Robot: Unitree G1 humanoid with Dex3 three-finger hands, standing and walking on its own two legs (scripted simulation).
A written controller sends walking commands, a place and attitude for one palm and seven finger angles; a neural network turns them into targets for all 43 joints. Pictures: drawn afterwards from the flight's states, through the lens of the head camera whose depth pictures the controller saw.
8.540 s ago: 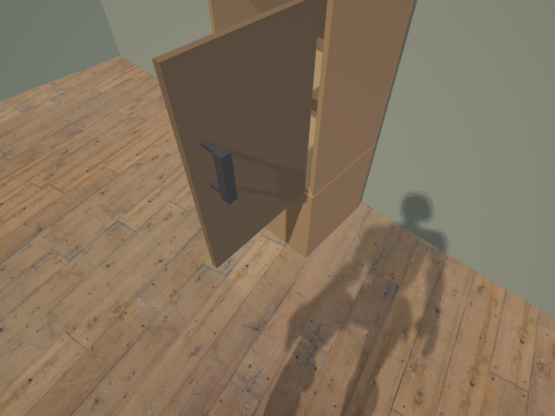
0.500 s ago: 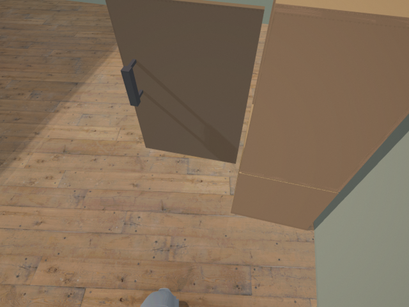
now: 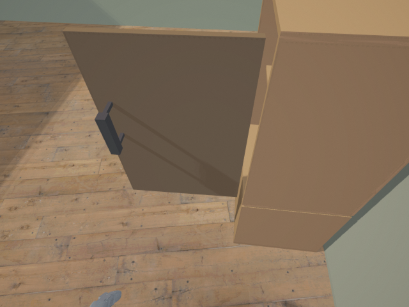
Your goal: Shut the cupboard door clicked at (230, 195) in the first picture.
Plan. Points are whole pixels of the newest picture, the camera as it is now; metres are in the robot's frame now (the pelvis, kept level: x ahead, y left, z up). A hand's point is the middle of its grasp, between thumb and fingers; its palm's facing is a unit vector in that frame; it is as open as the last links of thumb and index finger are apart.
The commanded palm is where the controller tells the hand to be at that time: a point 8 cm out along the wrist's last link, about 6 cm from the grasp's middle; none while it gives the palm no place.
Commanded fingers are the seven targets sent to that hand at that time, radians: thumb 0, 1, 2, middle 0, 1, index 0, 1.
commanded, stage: come to a stop and stand still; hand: left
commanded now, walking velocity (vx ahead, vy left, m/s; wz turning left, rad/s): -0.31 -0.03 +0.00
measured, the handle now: (112, 128) +0.52 +0.26 +0.02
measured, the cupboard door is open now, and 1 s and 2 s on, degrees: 91 91 91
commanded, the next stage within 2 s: look again from close up in 0.96 s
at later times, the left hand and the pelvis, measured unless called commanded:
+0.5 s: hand out of the picture +0.04 +0.19 -0.17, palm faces +0.02 -0.97 -0.26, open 7.4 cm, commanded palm none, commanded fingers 0.00 0.90 0.90 -0.20 -0.30 -0.20 -0.30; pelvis +0.00 +0.00 +0.00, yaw +0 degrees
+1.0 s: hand out of the picture +0.00 +0.16 -0.15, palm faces +0.00 -0.97 -0.23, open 7.3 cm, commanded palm none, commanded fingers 0.00 0.90 0.90 -0.20 -0.30 -0.20 -0.30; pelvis -0.02 -0.03 +0.01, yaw +0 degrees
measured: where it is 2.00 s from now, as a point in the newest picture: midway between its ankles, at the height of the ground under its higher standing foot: outside the picture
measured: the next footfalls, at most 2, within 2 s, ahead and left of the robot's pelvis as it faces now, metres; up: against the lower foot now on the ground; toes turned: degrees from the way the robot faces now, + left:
right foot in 0.44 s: +0.00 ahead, -0.13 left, +0.00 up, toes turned -1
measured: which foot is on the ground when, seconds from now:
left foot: down 0.00-1.00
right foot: down 0.00-0.20, up 0.22-0.42, down 0.44-1.00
